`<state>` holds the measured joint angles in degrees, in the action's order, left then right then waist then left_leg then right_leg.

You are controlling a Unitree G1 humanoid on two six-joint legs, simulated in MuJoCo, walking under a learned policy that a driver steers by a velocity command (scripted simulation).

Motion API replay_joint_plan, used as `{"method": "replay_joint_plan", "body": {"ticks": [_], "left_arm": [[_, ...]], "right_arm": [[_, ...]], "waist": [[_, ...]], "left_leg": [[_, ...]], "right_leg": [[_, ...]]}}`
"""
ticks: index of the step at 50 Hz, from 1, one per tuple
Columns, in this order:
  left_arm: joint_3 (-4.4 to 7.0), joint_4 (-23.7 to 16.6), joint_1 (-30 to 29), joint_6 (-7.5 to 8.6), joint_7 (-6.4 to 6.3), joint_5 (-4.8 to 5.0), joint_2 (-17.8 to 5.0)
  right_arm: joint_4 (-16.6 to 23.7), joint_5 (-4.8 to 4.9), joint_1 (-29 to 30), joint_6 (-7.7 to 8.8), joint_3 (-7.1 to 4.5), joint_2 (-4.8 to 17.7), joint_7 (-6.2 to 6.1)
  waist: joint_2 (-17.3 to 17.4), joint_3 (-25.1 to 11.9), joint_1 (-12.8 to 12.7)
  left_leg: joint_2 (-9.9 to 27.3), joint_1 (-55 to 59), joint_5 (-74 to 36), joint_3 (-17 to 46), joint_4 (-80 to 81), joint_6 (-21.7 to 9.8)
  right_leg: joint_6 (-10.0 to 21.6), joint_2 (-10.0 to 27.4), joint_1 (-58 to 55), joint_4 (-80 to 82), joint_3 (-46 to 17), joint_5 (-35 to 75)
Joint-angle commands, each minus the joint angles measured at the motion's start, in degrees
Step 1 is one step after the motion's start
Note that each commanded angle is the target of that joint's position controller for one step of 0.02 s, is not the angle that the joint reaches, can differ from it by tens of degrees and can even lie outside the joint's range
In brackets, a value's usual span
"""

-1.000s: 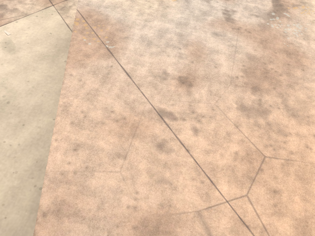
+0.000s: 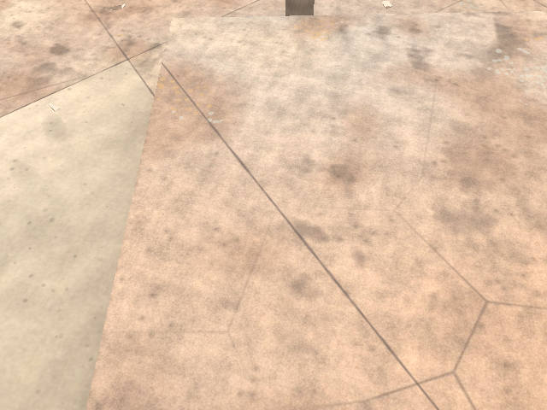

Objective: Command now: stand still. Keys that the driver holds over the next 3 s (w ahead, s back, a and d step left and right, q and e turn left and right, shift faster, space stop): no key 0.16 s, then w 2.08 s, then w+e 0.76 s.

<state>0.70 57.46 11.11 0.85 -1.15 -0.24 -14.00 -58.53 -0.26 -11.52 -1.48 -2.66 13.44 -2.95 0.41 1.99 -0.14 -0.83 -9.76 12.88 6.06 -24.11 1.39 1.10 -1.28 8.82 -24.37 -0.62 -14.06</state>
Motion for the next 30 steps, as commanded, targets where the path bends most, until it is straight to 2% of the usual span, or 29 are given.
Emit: {"method": "replay_joint_plan", "body": {"ticks": [1,8,9,10,11,12,13,14,15,16,18,19,20,21,22,23,24,25,27,28,29,30], "left_arm": [[1.07,-1.3,0.7,0.42,-0.25,0.04,-6.6],[0.81,0.1,1.9,0.24,-0.39,0.08,-6.3],[0.71,0.7,2.8,0.15,-0.48,0.05,-5.9],[0.98,1.0,3.1,-0.05,-0.68,0.31,-6.7],[1.58,0.9,3.3,-0.21,-0.9,0.69,-8.5],[2.1,0.9,4.6,-0.2,-1.05,0.95,-10.0],[2.71,1.0,6.2,0.0,-1.13,1.13,-11.7],[3.32,1.1,6.7,0.39,-1.23,1.25,-12.8],[3.47,0.7,6.3,0.86,-1.23,1.09,-12.5],[3.49,0.2,5.6,1.27,-1.08,1.09,-11.8],[3.57,-1.3,2.7,1.5,-0.72,2.02,-11.2],[3.54,-2.0,0.4,1.42,-0.53,2.68,-11.0],[3.5,-2.2,0.1,1.23,-0.29,2.81,-10.6],[2.95,-2.8,-0.6,1.38,-0.11,2.55,-8.9],[1.44,-3.7,-1.8,1.87,0.49,1.81,-4.3],[1.54,-6.6,-2.7,2.92,0.51,1.89,-3.5],[2.24,-7.0,-3.5,3.54,0.5,3.11,-6.5],[2.6,-6.8,-2.8,4.13,0.97,3.59,-8.1],[3.28,-5.5,-1.8,4.77,1.25,2.38,-8.6],[3.52,-5.5,-2.7,4.89,1.52,1.91,-8.5],[3.49,-5.6,-3.5,4.85,1.8,1.73,-7.5],[3.28,-6.0,-4.8,4.72,1.98,1.4,-6.2]], "right_arm": [[0.8,0.03,-0.8,0.54,-0.92,6.2,-0.2],[-1.3,0.08,-1.1,0.68,-0.44,5.8,-0.21],[-2.0,0.11,-2.0,0.64,-0.22,5.1,-0.23],[-2.2,0.32,-2.0,0.62,-0.14,4.8,-0.3],[-2.0,0.55,-1.5,0.78,-0.19,4.9,-0.31],[-1.3,0.59,-0.4,1.29,-0.13,4.9,-0.14],[-0.4,0.66,0.9,2.15,0.03,4.6,0.23],[0.3,0.77,2.1,3.16,0.15,4.4,0.73],[0.5,1.03,2.2,4.03,0.01,4.6,1.28],[0.5,1.28,1.9,4.69,-0.14,4.8,1.78],[0.0,1.79,0.1,5.72,-0.24,4.4,2.47],[-1.4,1.83,-3.2,6.03,-0.38,3.9,2.56],[-3.6,1.55,-7.2,5.97,-0.8,3.7,2.47],[-5.0,1.41,-11.4,5.66,-1.38,4.7,2.31],[-5.8,1.61,-18.2,5.59,-2.17,7.9,1.86],[-6.0,1.48,-22.1,6.05,-3.06,13.7,2.59],[-5.2,0.7,-18.0,7.01,-2.14,11.2,2.85],[-3.1,0.78,-13.1,7.87,-1.3,8.2,3.1],[-1.2,1.13,-9.4,8.22,-0.73,6.9,3.63],[-1.0,0.98,-9.9,7.98,-0.28,5.6,3.53],[-1.2,0.7,-11.3,7.76,-0.05,5.0,3.26],[-1.4,0.48,-12.7,7.53,-0.11,5.4,2.92]], "waist": [[-0.6,-0.9,0.0],[-0.4,-0.5,-0.1],[-0.9,-1.7,-0.1],[-1.9,-0.8,-0.3],[-4.1,0.7,-0.6],[-6.5,2.4,-1.3],[-9.1,3.8,-2.0],[-10.1,5.7,-2.3],[-9.4,6.6,-1.9],[-8.7,6.7,-1.4],[-7.3,5.8,0.8],[-6.9,4.7,2.8],[-5.9,3.3,4.2],[-2.2,1.6,5.6],[9.3,-1.6,7.9],[17.0,-1.3,8.0],[10.6,2.7,5.7],[6.9,5.3,3.5],[5.4,4.7,2.0],[5.1,4.3,2.0],[5.2,3.7,2.4],[5.0,3.2,2.9]], "left_leg": [[1.6,0.6,-9.0,0.6,2.7,-1.5],[1.5,0.1,-8.5,0.0,2.9,-1.3],[0.7,0.5,-3.7,-1.0,2.6,-1.3],[-0.7,-1.1,2.9,-2.6,0.8,-1.5],[-2.4,-4.2,10.2,-4.5,-2.6,-1.7],[-2.8,-8.7,13.6,-5.6,-6.6,-2.0],[-2.1,-12.6,13.0,-6.5,-11.7,-2.2],[0.3,-14.2,11.0,-5.9,-16.3,-2.6],[2.1,-15.9,11.3,-5.0,-19.3,-3.1],[3.3,-17.2,13.1,-4.6,-20.3,-3.7],[3.8,-12.2,12.4,-5.6,-12.0,-4.9],[2.2,-3.4,6.5,-8.0,-4.8,-5.3],[-0.3,4.9,1.0,-9.6,-1.4,-4.7],[0.8,11.4,1.3,-6.5,0.4,-4.8],[11.6,18.3,10.2,9.4,8.3,-7.8],[21.9,20.7,21.3,30.4,16.0,-16.0],[24.1,15.6,28.1,34.2,17.0,-18.5],[21.6,13.9,25.8,28.6,17.3,-16.3],[17.1,13.8,12.8,18.0,17.7,-12.3],[15.3,13.2,6.0,13.4,18.0,-11.0],[13.8,13.0,0.0,10.0,18.1,-10.7],[12.8,12.6,-5.3,7.2,18.0,-11.0]], "right_leg": [[1.3,3.4,1.6,5.1,-3.2,6.7],[1.5,3.0,1.7,5.2,-3.1,6.5],[1.6,2.7,1.3,6.0,-3.1,0.1],[2.3,2.7,2.0,7.0,-3.8,-9.3],[3.9,3.9,2.8,8.4,-6.4,-19.1],[6.2,7.5,3.0,11.3,-11.6,-27.3],[9.1,12.8,2.5,15.0,-18.7,-32.6],[11.7,17.4,4.1,17.4,-24.2,-32.7],[12.9,19.2,4.3,18.0,-26.0,-30.0],[12.8,19.5,3.2,17.7,-25.5,-26.9],[10.5,16.9,4.4,15.9,-19.8,-21.5],[8.8,13.9,8.9,14.1,-15.0,-19.1],[7.8,10.9,13.0,10.5,-11.6,-16.5],[6.3,7.9,17.1,3.5,-7.8,-12.9],[2.9,2.4,23.7,-14.7,-0.5,-10.4],[2.0,-2.0,34.5,-27.1,0.8,-17.5],[3.0,2.0,38.2,-35.6,-3.7,-16.6],[3.8,4.7,39.6,-37.6,-5.0,-10.4],[3.7,7.3,38.8,-35.0,-3.8,-2.1],[3.2,8.2,37.1,-32.3,-3.4,1.3],[2.5,8.1,35.8,-30.1,-2.2,4.0],[1.4,7.7,34.9,-27.8,-0.9,6.3]]}}
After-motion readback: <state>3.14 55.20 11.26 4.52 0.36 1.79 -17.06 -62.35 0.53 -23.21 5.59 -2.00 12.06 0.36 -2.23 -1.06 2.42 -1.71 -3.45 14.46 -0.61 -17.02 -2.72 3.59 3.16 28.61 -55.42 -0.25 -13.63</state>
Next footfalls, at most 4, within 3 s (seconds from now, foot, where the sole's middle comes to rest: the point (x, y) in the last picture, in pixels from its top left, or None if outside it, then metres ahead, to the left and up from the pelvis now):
0.96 right None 0.47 -0.13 -0.84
1.44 left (274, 312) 0.82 0.04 -0.84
1.98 right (354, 238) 1.09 -0.22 -0.84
2.52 left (285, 168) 1.41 0.00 -0.84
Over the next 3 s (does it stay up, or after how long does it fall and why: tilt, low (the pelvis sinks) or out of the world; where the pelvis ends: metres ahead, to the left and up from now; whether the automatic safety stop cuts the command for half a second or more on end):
stays up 1.46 -0.16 -0.07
